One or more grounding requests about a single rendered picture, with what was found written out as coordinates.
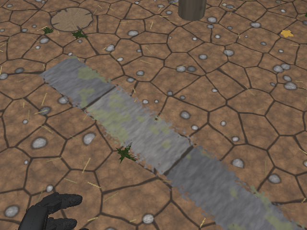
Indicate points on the left robot hand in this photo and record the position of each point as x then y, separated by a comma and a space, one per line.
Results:
36, 217

